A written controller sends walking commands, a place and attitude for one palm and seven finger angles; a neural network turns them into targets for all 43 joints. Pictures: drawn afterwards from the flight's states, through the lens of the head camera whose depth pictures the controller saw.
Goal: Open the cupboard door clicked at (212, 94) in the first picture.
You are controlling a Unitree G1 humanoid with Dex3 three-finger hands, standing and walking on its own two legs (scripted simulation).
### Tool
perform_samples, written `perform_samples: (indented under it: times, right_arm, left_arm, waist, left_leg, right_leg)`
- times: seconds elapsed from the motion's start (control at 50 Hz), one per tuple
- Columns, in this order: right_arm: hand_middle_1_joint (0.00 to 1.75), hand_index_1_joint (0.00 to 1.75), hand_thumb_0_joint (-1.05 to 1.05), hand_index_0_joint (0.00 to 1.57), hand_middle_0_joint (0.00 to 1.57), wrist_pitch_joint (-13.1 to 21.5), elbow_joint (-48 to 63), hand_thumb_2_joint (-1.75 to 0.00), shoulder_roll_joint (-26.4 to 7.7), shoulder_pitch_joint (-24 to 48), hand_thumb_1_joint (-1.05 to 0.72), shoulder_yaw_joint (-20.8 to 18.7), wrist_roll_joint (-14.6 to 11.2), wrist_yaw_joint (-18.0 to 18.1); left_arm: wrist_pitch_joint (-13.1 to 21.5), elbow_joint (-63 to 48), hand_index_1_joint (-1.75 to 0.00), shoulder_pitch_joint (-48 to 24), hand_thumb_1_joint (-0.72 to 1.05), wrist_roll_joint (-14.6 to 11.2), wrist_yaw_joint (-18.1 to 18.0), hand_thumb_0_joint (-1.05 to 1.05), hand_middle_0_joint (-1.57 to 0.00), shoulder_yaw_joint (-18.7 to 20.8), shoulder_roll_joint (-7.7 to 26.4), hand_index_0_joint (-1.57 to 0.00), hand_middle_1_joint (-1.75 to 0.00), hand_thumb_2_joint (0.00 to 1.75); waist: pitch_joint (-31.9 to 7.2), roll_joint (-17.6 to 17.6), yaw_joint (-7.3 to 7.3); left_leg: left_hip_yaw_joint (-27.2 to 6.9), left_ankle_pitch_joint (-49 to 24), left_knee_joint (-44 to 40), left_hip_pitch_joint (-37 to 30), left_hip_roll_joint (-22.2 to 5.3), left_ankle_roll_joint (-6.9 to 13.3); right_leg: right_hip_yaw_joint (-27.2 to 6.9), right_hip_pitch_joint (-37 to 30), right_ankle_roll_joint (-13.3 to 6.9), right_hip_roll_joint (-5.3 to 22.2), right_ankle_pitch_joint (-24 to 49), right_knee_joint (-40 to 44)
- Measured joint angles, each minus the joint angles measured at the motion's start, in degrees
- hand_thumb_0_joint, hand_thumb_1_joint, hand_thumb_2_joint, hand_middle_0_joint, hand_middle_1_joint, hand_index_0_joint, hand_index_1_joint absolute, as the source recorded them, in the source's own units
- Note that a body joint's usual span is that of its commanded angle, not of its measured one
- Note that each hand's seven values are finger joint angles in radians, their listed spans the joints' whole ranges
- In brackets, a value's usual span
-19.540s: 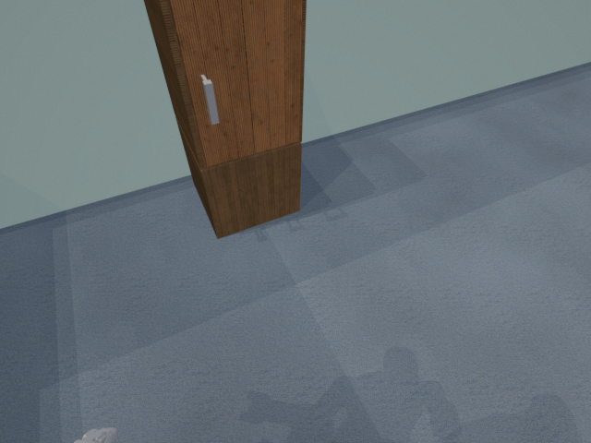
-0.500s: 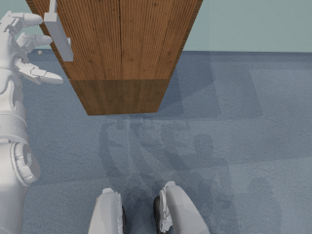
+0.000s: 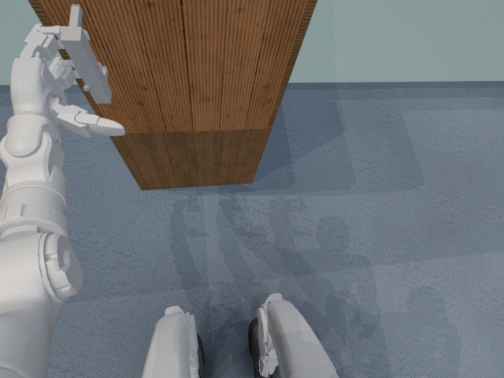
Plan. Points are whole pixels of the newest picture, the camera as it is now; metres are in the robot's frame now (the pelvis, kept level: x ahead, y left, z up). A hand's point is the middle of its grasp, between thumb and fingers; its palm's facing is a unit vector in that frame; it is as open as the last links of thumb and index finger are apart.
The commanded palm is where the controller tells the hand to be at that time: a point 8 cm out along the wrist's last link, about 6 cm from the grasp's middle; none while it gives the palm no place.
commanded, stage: slide the fingers in behind the handle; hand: left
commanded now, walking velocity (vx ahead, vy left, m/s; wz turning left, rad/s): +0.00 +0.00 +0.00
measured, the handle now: (90, 58) +0.59 +0.19 +0.04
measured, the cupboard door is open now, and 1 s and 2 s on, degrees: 0 1 2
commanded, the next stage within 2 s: close the thumb around the handle in 0.90 s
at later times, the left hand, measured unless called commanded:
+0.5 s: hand (106, 88) +0.53 +0.16 +0.04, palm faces +0.03 -1.00 -0.01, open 14.1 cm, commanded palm +0.51 +0.19 +0.04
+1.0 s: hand (108, 90) +0.53 +0.16 +0.04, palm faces +0.03 -1.00 -0.02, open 14.1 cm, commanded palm +0.51 +0.19 +0.04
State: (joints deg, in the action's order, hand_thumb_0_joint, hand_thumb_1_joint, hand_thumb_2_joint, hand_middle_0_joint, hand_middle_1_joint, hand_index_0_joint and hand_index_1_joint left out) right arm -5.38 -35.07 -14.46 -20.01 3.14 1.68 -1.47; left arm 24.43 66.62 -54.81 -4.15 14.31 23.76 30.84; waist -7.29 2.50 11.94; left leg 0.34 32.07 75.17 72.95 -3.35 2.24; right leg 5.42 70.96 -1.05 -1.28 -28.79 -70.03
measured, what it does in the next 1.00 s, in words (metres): stands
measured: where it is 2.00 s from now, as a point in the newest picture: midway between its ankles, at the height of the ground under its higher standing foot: (229, 375)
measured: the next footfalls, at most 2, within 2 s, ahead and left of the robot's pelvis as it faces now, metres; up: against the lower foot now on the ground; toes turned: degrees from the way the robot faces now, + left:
none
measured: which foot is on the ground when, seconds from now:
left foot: down 0.00-1.00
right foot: down 0.00-1.00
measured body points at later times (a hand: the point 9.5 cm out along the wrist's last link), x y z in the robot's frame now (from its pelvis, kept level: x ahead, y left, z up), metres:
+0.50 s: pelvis +0.00 +0.00 +0.00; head +0.18 +0.02 +0.41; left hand +0.53 +0.22 +0.04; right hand +0.01 -0.26 -0.11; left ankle +0.02 +0.09 -0.61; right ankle +0.03 -0.12 -0.61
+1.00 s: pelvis +0.01 +0.00 +0.00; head +0.18 +0.03 +0.42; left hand +0.52 +0.22 +0.04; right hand +0.02 -0.26 -0.11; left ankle +0.02 +0.09 -0.61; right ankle +0.03 -0.12 -0.61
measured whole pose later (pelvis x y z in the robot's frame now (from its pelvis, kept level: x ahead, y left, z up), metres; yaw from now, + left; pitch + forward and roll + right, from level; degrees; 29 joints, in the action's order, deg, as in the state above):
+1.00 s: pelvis +0.01 +0.00 +0.00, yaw +1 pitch +29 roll -4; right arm -5.4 -36.2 -14.3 -19.4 1.7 2.7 -2.3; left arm 28.2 68.2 -54.5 -4.0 7.6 19.0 25.4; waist -7.9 2.6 11.3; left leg 0.0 32.3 74.6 71.6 -2.6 2.0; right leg 5.6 69.6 -1.2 -0.7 -29.7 -70.1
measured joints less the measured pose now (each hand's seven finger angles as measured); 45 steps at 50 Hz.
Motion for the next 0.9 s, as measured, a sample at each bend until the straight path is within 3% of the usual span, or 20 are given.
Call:
perform_samples:
  times: [0.32, 0.5, 0.9]
  right_arm:
    - [0.30, 0.30, 0.00, 0.20, 0.20, -0.05, 0.60, -0.89, 0.01, 0.24, -0.91, -0.54, 0.38, -0.52]
    - [0.30, 0.30, 0.00, 0.20, 0.20, 0.21, -0.30, -0.89, 0.24, 0.01, -0.91, -0.87, 0.57, -0.78]
    - [0.30, 0.30, 0.00, 0.20, 0.20, 0.14, -1.14, -0.89, 0.20, 0.38, -0.91, -1.34, 0.82, -0.82]
  left_arm:
    - [1.30, 0.34, -1.20, 0.29, -0.50, 1.09, -3.59, -0.01, -0.30, -1.03, -2.88, -0.30, -1.20, 0.30]
    - [1.85, 0.41, -1.20, -0.01, -0.50, 0.36, -5.37, -0.01, -0.29, -2.66, -3.73, -0.29, -1.20, 0.30]
    - [3.75, 1.33, -1.20, 0.99, -0.50, 0.22, -6.53, -0.01, -0.28, -4.56, -5.61, -0.28, -1.20, 0.30]
  waist:
    - [-0.33, 0.09, 0.27]
    - [-0.31, 0.09, -0.20]
    - [-0.61, -0.04, -0.74]
  left_leg:
    - [0.31, 0.14, -0.15, -0.59, 0.00, -0.23]
    - [0.12, 0.04, -0.24, -0.47, 0.29, -0.36]
    - [-0.30, 0.15, -1.07, -2.02, 0.72, -0.34]
  right_leg:
    - [-0.36, -0.18, -0.21, -0.03, -0.32, -0.40]
    - [-0.19, -0.11, -0.33, 0.22, -0.49, -0.54]
    - [0.13, -1.96, -0.24, 0.50, -0.78, 0.41]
